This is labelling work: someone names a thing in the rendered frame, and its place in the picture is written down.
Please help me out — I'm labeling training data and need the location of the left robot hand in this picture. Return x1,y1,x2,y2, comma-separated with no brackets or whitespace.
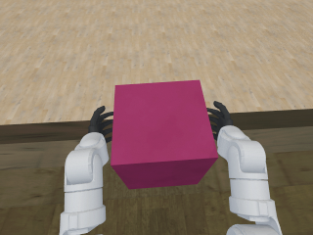
88,106,113,144

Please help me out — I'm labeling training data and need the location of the right robot hand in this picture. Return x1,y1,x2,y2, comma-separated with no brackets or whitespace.
206,101,233,141

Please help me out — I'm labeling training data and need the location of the robot right upper arm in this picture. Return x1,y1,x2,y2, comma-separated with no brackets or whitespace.
226,224,279,235

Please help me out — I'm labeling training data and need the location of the carton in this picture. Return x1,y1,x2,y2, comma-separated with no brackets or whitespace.
111,79,219,190

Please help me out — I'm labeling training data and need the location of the robot right forearm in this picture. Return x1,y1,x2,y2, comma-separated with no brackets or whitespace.
217,125,283,235

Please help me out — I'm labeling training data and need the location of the robot left forearm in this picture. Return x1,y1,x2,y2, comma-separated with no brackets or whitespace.
59,132,109,235

